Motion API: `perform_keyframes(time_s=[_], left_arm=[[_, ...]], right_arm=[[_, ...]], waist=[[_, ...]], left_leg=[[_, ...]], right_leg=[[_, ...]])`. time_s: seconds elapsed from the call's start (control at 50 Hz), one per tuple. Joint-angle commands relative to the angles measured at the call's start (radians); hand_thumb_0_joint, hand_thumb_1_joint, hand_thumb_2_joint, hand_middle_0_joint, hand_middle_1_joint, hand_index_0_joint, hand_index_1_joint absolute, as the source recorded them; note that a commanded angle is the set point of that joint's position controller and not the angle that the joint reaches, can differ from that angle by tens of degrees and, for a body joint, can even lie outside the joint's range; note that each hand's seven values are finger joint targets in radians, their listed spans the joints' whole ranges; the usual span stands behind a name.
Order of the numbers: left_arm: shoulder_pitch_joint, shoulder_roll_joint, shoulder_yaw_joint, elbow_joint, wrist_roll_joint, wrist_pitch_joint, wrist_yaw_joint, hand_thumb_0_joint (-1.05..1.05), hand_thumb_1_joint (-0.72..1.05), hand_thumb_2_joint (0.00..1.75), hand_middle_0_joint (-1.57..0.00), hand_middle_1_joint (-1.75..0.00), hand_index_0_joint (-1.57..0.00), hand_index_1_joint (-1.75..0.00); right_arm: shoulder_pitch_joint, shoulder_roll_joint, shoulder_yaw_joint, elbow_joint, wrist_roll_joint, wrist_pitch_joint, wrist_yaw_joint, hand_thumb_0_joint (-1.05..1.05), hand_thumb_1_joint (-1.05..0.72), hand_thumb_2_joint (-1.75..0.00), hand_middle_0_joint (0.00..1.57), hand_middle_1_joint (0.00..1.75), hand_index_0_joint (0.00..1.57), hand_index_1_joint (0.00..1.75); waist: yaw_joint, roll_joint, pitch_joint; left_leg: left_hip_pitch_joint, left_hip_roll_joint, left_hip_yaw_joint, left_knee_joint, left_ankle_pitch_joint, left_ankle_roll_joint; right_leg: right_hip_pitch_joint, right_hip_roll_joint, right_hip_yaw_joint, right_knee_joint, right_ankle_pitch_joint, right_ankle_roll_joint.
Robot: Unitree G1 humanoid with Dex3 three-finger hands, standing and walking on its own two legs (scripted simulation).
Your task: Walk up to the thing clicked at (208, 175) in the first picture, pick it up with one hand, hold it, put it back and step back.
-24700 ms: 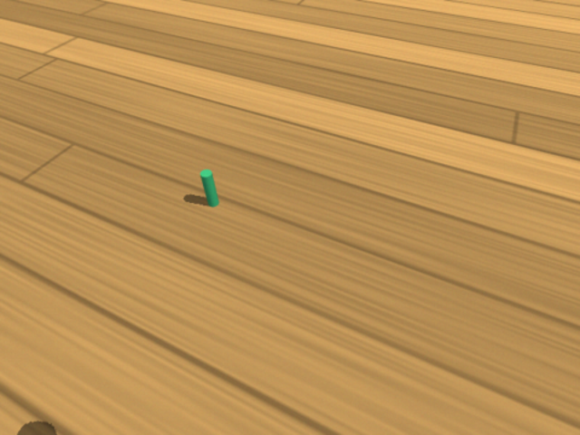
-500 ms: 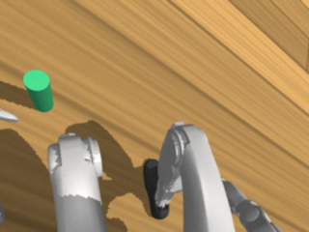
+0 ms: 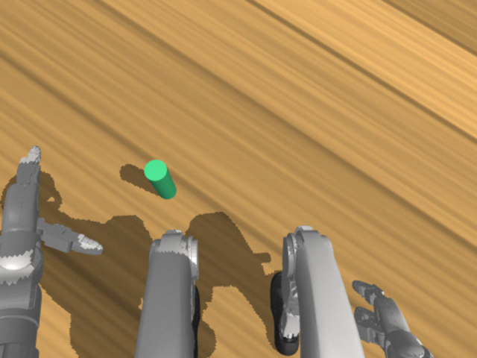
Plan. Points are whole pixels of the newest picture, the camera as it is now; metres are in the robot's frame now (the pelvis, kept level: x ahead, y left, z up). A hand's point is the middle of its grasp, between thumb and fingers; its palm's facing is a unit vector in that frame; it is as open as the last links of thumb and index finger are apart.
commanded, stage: home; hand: left
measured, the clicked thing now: (162, 181) +0.47 +0.20 -0.36
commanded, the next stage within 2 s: none
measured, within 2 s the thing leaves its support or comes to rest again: neither
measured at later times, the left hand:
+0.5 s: hand (31, 238) +0.28 +0.22 +0.12, palm faces +0.15 -0.92 -0.35, open 17.5 cm
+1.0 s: hand out of the picture +0.24 +0.19 +0.21, palm faces +0.18 -0.94 -0.30, open 17.7 cm
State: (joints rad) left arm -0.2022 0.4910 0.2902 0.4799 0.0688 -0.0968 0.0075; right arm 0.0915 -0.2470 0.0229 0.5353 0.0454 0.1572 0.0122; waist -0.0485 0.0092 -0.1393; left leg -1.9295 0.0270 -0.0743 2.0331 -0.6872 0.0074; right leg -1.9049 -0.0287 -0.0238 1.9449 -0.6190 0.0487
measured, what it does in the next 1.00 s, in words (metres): rises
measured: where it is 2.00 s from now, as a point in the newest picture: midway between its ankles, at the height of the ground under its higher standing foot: (236, 333)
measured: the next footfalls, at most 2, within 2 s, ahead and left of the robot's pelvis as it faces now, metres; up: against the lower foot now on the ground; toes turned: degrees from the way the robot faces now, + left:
none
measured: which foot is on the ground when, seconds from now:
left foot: down 0.00-1.00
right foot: down 0.00-1.00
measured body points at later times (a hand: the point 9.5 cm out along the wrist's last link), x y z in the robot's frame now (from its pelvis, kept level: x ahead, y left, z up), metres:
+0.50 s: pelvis +0.07 +0.00 +0.21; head +0.16 +0.02 +0.65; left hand +0.27 +0.27 +0.14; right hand +0.24 -0.24 +0.12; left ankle +0.07 +0.12 -0.42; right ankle +0.10 -0.14 -0.42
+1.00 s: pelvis +0.08 +0.00 +0.26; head +0.11 +0.00 +0.71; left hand +0.22 +0.24 +0.23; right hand +0.27 -0.22 +0.20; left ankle +0.07 +0.12 -0.42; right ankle +0.10 -0.14 -0.42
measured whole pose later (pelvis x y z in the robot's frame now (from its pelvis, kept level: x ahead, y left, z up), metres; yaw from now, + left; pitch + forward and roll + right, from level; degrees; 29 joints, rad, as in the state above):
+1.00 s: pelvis +0.08 +0.00 +0.26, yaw +4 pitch +8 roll -2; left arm 0.47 0.21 -0.02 -0.02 -0.01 0.27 0.16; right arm 0.26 -0.20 0.03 0.47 0.02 -0.10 -0.17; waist -0.02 0.04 -0.11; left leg -0.64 0.04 -0.03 0.99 -0.50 -0.01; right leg -0.62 -0.03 -0.05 0.93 -0.45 0.03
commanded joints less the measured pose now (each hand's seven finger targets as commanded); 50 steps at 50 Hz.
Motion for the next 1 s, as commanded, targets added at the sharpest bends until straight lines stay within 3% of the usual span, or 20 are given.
perform_keyframes(time_s=[0.0,0.04,0.12,0.16,0.24,0.3,0.32,0.34,0.36,0.38,0.4,0.42,0.44,0.46,0.5,0.6,0.64,0.78,0.96,0.98], left_arm=[[-0.04,0.234,0.086,-0.253,-0.025,0.011,0.064,0.0,-0.5,0.09,-0.06,-0.06,-0.06,-0.07],[-0.011,0.195,0.062,-0.285,-0.028,0.029,0.076,0.0,-0.52,0.07,-0.06,-0.06,-0.05,-0.06],[0.133,0.088,-0.003,-0.22,-0.041,0.079,0.096,0.0,-0.54,0.06,-0.05,-0.06,-0.05,-0.06],[0.119,0.063,-0.034,-0.285,-0.047,0.095,0.102,0.0,-0.52,0.07,-0.06,-0.06,-0.05,-0.06],[0.247,0.016,-0.063,-0.258,-0.055,0.148,0.123,0.0,-0.55,0.06,-0.05,-0.05,-0.05,-0.05],[0.265,0.01,-0.082,-0.356,-0.064,0.174,0.144,0.0,-0.55,0.06,-0.05,-0.05,-0.05,-0.06],[0.315,-0.029,-0.114,-0.336,-0.062,0.191,0.147,0.0,-0.56,0.05,-0.05,-0.05,-0.05,-0.05],[0.278,-0.021,-0.113,-0.39,-0.068,0.197,0.155,0.0,-0.56,0.05,-0.05,-0.05,-0.05,-0.05],[0.352,-0.057,-0.131,-0.345,-0.066,0.213,0.16,0.0,-0.56,0.05,-0.05,-0.05,-0.05,-0.05],[0.334,-0.034,-0.125,-0.41,-0.068,0.22,0.167,0.0,-0.58,0.04,-0.05,-0.05,-0.05,-0.05],[0.386,-0.068,-0.152,-0.395,-0.066,0.234,0.168,0.0,-0.58,0.04,-0.05,-0.05,-0.05,-0.05],[0.347,-0.03,-0.135,-0.492,-0.069,0.235,0.176,0.0,-0.6,0.03,-0.05,-0.05,-0.04,-0.05],[0.461,-0.103,-0.184,-0.409,-0.07,0.257,0.176,0.0,-0.61,0.02,-0.04,-0.04,-0.04,-0.04],[0.391,-0.062,-0.17,-0.521,-0.074,0.259,0.182,0.0,-0.58,0.04,-0.05,-0.05,-0.05,-0.05],[0.516,-0.134,-0.218,-0.479,-0.075,0.286,0.184,0.0,-0.6,0.03,-0.05,-0.05,-0.05,-0.05],[0.582,-0.129,-0.227,-0.656,-0.079,0.314,0.193,0.0,-0.58,0.04,-0.05,-0.05,-0.05,-0.05],[0.655,-0.174,-0.265,-0.642,-0.079,0.328,0.186,0.0,-0.61,0.01,-0.04,-0.04,-0.04,-0.04],[0.679,-0.188,-0.262,-0.686,-0.076,0.33,0.166,0.0,-0.61,0.02,-0.04,-0.04,-0.04,-0.04],[0.626,-0.183,-0.246,-0.697,-0.069,0.315,0.155,0.0,-0.57,0.04,-0.05,-0.05,-0.05,-0.05],[0.635,-0.192,-0.252,-0.693,-0.067,0.315,0.153,0.0,-0.58,0.04,-0.05,-0.05,-0.05,-0.05]], right_arm=[[0.081,-0.183,-0.097,-0.121,0.003,-0.052,-0.06,0.0,-0.9,-0.9,0.2,0.3,0.2,0.3],[0.092,-0.168,-0.096,-0.114,0.0,-0.067,-0.075,0.0,-0.9,-0.9,0.2,0.3,0.2,0.3],[0.094,-0.143,-0.086,-0.121,0.002,-0.097,-0.096,0.0,-0.9,-0.9,0.2,0.3,0.2,0.3],[0.106,-0.138,-0.085,-0.131,0.002,-0.115,-0.103,0.0,-0.9,-0.9,0.2,0.3,0.2,0.3],[0.115,-0.13,-0.077,-0.137,0.004,-0.142,-0.118,0.0,-0.9,-0.9,0.2,0.3,0.2,0.3],[0.123,-0.121,-0.07,-0.149,0.005,-0.158,-0.133,0.0,-0.9,-0.9,0.2,0.3,0.2,0.3],[0.128,-0.116,-0.069,-0.143,0.001,-0.166,-0.137,0.0,-0.9,-0.9,0.2,0.3,0.2,0.3],[0.131,-0.115,-0.066,-0.149,0.002,-0.172,-0.142,0.0,-0.9,-0.9,0.2,0.3,0.2,0.3],[0.133,-0.109,-0.063,-0.15,0.002,-0.178,-0.148,0.0,-0.9,-0.9,0.2,0.3,0.2,0.3],[0.139,-0.111,-0.065,-0.155,0.003,-0.182,-0.154,0.0,-0.9,-0.9,0.2,0.3,0.2,0.3],[0.142,-0.106,-0.064,-0.159,0.003,-0.187,-0.159,0.0,-0.9,-0.9,0.2,0.3,0.2,0.3],[0.15,-0.104,-0.062,-0.159,0.001,-0.189,-0.164,0.0,-0.9,-0.9,0.2,0.3,0.2,0.3],[0.145,-0.098,-0.057,-0.171,0.001,-0.194,-0.17,0.0,-0.9,-0.9,0.2,0.3,0.2,0.3],[0.154,-0.097,-0.055,-0.169,0.0,-0.2,-0.175,0.0,-0.9,-0.9,0.2,0.3,0.2,0.3],[0.157,-0.086,-0.052,-0.173,-0.004,-0.21,-0.185,0.0,-0.9,-0.9,0.2,0.3,0.2,0.3],[0.14,-0.077,-0.045,-0.206,-0.008,-0.237,-0.202,0.0,-0.9,-0.9,0.2,0.3,0.2,0.3],[0.141,-0.074,-0.043,-0.208,-0.013,-0.247,-0.204,0.0,-0.9,-0.9,0.2,0.3,0.2,0.3],[0.134,-0.082,-0.049,-0.221,-0.022,-0.28,-0.2,0.0,-0.9,-0.9,0.2,0.3,0.2,0.3],[0.124,-0.077,-0.049,-0.209,-0.033,-0.315,-0.196,0.0,-0.9,-0.9,0.2,0.3,0.2,0.3],[0.127,-0.078,-0.052,-0.209,-0.035,-0.319,-0.198,0.0,-0.9,-0.9,0.2,0.3,0.2,0.3]], waist=[[-0.007,0.1,-0.582],[-0.002,0.121,-0.589],[-0.005,0.067,-0.496],[-0.012,0.069,-0.509],[-0.004,0.049,-0.432],[0.014,0.06,-0.42],[0.0,0.072,-0.398],[0.003,0.082,-0.381],[0.0,0.074,-0.358],[0.009,0.075,-0.355],[0.005,0.082,-0.347],[0.014,0.099,-0.35],[0.007,0.087,-0.304],[0.008,0.089,-0.296],[0.0,0.065,-0.25],[0.02,0.058,-0.182],[0.019,0.039,-0.129],[0.016,0.023,-0.03],[0.018,0.051,-0.044],[0.014,0.038,-0.084]], left_leg=[[0.533,-0.013,0.032,-0.431,0.081,0.024],[0.623,-0.011,0.034,-0.467,0.177,0.017],[0.687,-0.013,0.05,-0.557,0.227,0.018],[0.759,-0.012,0.053,-0.6,0.27,0.018],[0.864,-0.012,0.051,-0.718,0.294,0.014],[0.964,-0.013,0.055,-0.799,0.334,0.009],[0.999,-0.01,0.056,-0.822,0.357,0.006],[1.02,-0.009,0.053,-0.85,0.361,0.004],[1.051,-0.006,0.048,-0.878,0.386,0.001],[1.086,-0.007,0.051,-0.901,0.392,0.001],[1.122,-0.006,0.052,-0.927,0.418,-0.003],[1.157,-0.005,0.052,-0.95,0.434,-0.006],[1.179,-0.007,0.054,-0.979,0.447,-0.007],[1.19,-0.009,0.058,-0.999,0.429,-0.003],[1.23,-0.009,0.061,-1.041,0.456,-0.004],[1.29,-0.008,0.05,-1.137,0.435,-0.005],[1.306,-0.003,0.041,-1.165,0.453,-0.009],[1.327,-0.001,0.038,-1.229,0.408,-0.013],[1.354,-0.017,0.06,-1.236,0.384,-0.011],[1.373,-0.016,0.062,-1.228,0.41,-0.011]], right_leg=[[0.496,0.033,-0.012,-0.367,0.06,-0.07],[0.536,0.032,-0.012,-0.399,0.142,-0.074],[0.68,0.029,-0.009,-0.524,0.188,-0.069],[0.752,0.027,-0.005,-0.576,0.235,-0.067],[0.869,0.025,-0.011,-0.688,0.254,-0.067],[0.965,0.024,-0.011,-0.763,0.29,-0.066],[0.985,0.026,-0.012,-0.785,0.31,-0.067],[1.001,0.026,-0.018,-0.803,0.311,-0.067],[1.031,0.027,-0.021,-0.824,0.33,-0.066],[1.054,0.027,-0.021,-0.852,0.334,-0.065],[1.085,0.029,-0.022,-0.871,0.352,-0.066],[1.11,0.03,-0.025,-0.891,0.363,-0.065],[1.138,0.031,-0.027,-0.922,0.378,-0.062],[1.163,0.031,-0.028,-0.95,0.369,-0.061],[1.21,0.035,-0.035,-0.989,0.398,-0.059],[1.298,0.042,-0.052,-1.067,0.375,-0.058],[1.294,0.048,-0.062,-1.078,0.378,-0.06],[1.321,0.051,-0.068,-1.131,0.338,-0.056],[1.362,0.045,-0.053,-1.163,0.321,-0.056],[1.377,0.047,-0.051,-1.159,0.346,-0.055]])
